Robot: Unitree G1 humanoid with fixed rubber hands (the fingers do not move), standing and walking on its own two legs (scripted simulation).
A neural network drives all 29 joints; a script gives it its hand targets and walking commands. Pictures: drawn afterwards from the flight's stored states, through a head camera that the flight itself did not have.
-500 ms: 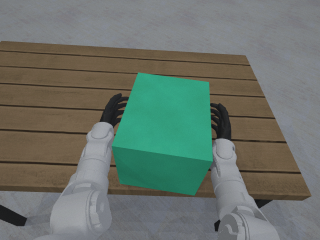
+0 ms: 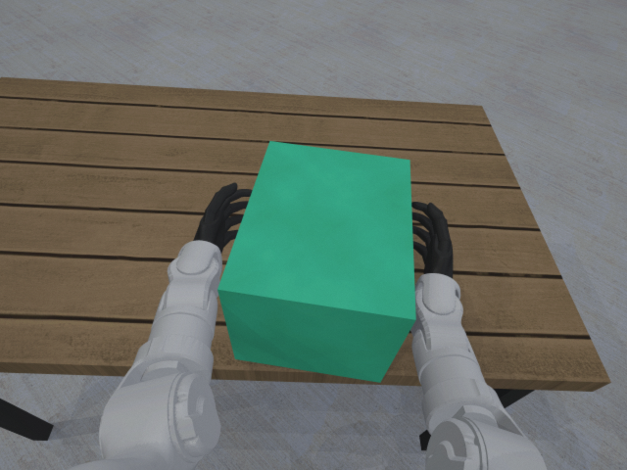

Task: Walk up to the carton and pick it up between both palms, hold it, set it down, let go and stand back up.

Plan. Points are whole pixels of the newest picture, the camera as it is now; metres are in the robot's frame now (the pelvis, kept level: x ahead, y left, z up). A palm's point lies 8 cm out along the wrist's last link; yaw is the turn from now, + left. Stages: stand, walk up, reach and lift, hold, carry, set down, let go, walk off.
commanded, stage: set down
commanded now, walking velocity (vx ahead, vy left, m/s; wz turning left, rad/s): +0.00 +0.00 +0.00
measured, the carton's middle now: (323, 258) +0.39 -0.04 +0.03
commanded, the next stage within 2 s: none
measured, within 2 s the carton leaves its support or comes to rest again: neither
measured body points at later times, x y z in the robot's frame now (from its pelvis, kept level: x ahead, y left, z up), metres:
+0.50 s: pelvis +0.00 +0.00 +0.00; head +0.05 +0.03 +0.45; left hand +0.43 +0.11 +0.03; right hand +0.36 -0.19 +0.03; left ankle -0.03 +0.13 -0.75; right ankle -0.03 -0.12 -0.75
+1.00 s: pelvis -0.01 +0.02 -0.01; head +0.08 +0.05 +0.43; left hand +0.46 +0.14 +0.03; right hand +0.38 -0.22 +0.03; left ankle -0.03 +0.13 -0.75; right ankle -0.03 -0.12 -0.75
